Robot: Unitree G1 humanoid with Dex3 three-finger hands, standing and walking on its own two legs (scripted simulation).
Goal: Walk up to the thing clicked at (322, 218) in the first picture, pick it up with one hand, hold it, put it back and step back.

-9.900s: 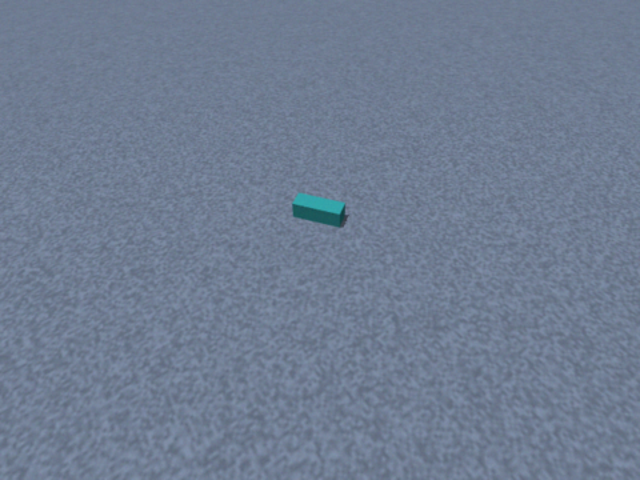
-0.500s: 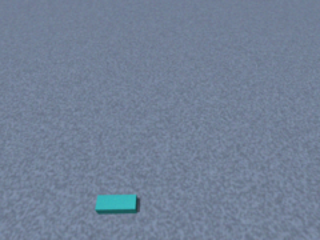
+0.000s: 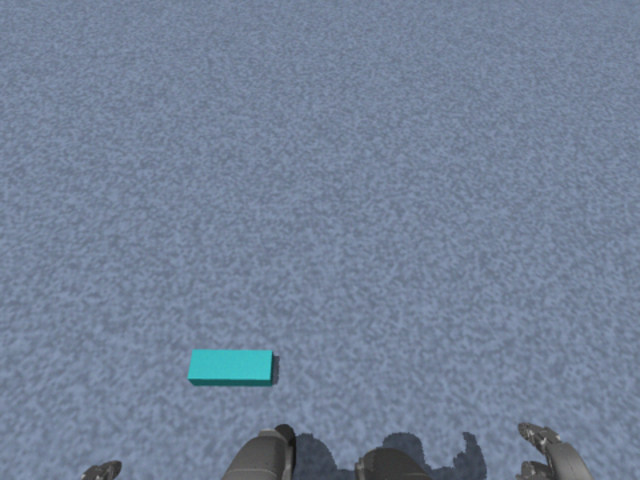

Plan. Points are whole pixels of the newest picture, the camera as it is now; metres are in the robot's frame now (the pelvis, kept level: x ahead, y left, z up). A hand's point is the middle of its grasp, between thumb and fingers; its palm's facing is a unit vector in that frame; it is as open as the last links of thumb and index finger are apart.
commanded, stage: walk up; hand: left
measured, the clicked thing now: (232, 368) +0.44 +0.25 -0.71
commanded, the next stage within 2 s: none
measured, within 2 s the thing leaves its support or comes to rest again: neither
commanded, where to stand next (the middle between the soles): +0.07 -0.01 m, yaw +0 degrees
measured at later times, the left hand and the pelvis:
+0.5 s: hand out of the picture -0.04 +0.28 -0.11, palm faces +0.04 -0.91 -0.41, open 7.4 cm; pelvis -0.05 -0.01 +0.02, yaw +1 degrees
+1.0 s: hand out of the picture +0.11 +0.24 -0.14, palm faces +0.00 -0.92 -0.38, open 7.4 cm; pelvis +0.01 -0.02 +0.00, yaw +1 degrees
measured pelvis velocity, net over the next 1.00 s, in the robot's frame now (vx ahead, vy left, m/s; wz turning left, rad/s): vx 0.01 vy -0.02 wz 0.01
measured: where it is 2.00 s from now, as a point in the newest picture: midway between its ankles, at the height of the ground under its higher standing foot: outside the picture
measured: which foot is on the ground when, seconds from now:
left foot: down 0.00-0.22, up 0.24-0.52, down 0.54-0.98, up 1.00-1.00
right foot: up 0.00-0.16, down 0.18-0.58, up 0.60-0.92, down 0.94-1.00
